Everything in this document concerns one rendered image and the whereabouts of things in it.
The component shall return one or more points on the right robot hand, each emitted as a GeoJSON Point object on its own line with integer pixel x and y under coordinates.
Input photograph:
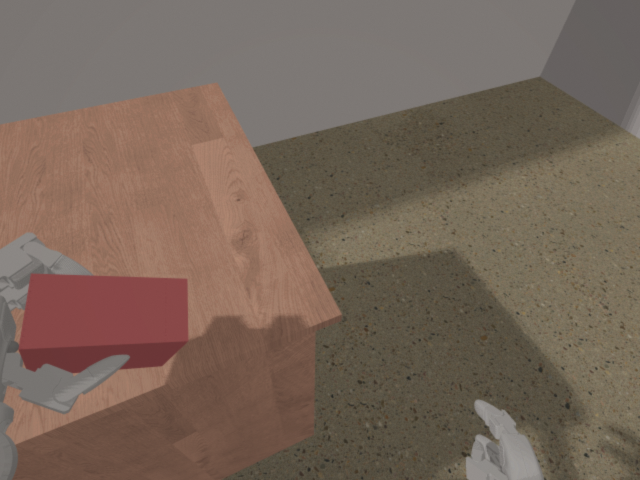
{"type": "Point", "coordinates": [513, 459]}

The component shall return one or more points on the table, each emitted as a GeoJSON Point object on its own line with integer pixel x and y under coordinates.
{"type": "Point", "coordinates": [169, 186]}

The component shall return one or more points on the sponge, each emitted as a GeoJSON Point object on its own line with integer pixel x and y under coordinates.
{"type": "Point", "coordinates": [74, 321]}

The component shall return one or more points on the left robot hand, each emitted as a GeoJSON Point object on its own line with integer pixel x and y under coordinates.
{"type": "Point", "coordinates": [49, 386]}

